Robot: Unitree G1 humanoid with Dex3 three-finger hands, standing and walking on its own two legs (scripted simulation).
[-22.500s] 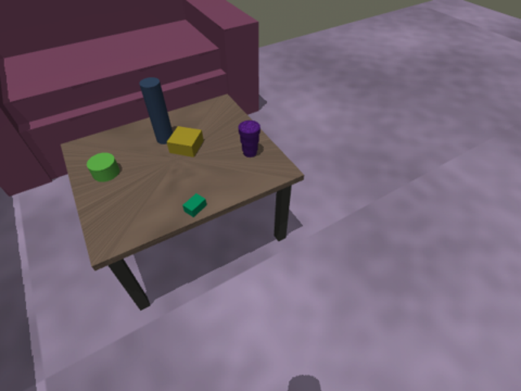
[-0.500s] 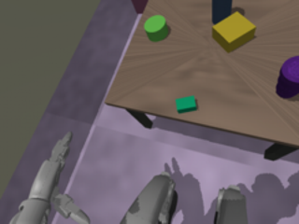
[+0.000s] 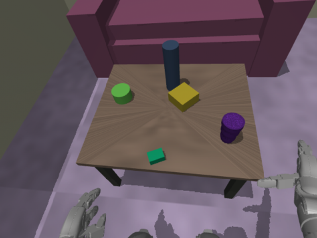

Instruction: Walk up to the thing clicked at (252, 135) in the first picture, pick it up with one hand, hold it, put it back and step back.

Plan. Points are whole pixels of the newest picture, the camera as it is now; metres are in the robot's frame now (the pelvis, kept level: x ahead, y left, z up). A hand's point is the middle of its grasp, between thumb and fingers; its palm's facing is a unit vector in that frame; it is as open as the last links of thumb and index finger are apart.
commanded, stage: home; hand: right
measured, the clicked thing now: (230, 130) +0.55 -0.20 -0.22
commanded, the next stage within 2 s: none
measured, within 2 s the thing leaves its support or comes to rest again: neither
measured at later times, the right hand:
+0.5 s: hand out of the picture +0.16 -0.14 -0.04, palm faces +0.13 +0.97 -0.21, open 17.2 cm
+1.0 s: hand (243, 236) +0.17 -0.15 -0.04, palm faces +0.13 +0.96 -0.24, open 17.3 cm
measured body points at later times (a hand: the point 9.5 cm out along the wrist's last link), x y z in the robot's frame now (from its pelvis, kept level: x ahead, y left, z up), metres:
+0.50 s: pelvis +0.00 +0.04 +0.02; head +0.03 +0.04 +0.47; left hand +0.17 +0.26 -0.02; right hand +0.15 -0.19 -0.03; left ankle +0.00 +0.16 -0.67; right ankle +0.01 -0.10 -0.67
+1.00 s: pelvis +0.00 +0.04 +0.01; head +0.03 +0.04 +0.46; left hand +0.17 +0.26 -0.02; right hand +0.16 -0.20 -0.02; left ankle +0.00 +0.16 -0.67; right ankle +0.01 -0.10 -0.67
